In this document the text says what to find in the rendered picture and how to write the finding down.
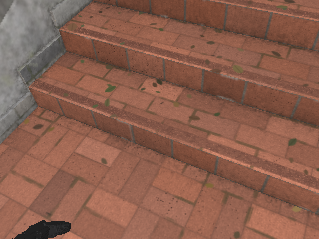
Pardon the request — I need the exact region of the robot left hand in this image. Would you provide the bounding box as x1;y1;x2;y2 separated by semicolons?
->
12;220;72;239

